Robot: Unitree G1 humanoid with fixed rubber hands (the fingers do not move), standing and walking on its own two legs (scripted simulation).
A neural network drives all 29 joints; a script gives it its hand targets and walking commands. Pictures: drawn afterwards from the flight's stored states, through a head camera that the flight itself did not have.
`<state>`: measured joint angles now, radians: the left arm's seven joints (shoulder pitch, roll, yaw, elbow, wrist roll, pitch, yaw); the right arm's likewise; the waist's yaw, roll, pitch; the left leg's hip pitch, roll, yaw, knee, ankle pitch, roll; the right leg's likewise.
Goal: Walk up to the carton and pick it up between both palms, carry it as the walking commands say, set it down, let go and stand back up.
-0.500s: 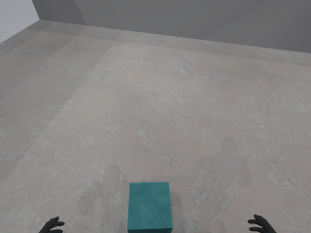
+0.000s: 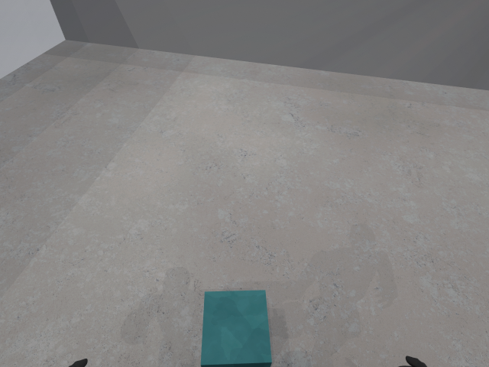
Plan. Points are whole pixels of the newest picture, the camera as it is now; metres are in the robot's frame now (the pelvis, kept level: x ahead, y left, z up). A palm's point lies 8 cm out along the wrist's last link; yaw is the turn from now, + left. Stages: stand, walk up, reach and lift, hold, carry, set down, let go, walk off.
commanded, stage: stand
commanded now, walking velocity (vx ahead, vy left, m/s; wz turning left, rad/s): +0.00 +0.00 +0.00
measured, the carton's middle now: (235, 332) +0.41 +0.02 -0.69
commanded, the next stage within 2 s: none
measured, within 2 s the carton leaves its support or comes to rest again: neither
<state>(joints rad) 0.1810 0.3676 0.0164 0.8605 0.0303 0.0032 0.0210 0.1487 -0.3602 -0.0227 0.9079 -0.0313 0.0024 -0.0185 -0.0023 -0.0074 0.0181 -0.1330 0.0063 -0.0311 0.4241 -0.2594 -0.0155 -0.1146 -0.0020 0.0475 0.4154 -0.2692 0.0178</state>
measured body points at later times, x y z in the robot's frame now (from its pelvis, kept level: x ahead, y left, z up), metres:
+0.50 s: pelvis -0.02 +0.00 +0.00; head -0.02 +0.00 +0.45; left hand +0.08 +0.31 -0.11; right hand +0.09 -0.31 -0.11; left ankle -0.02 +0.13 -0.74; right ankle -0.03 -0.13 -0.74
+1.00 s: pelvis -0.02 +0.00 +0.00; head -0.02 +0.00 +0.45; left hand +0.08 +0.32 -0.11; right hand +0.08 -0.32 -0.11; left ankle -0.02 +0.13 -0.74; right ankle -0.03 -0.13 -0.74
